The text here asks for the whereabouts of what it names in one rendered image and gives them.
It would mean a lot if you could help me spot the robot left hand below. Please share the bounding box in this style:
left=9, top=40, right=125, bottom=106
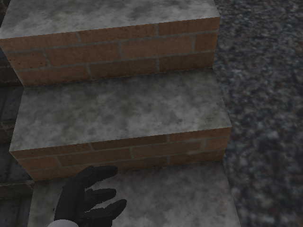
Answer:
left=53, top=166, right=127, bottom=227

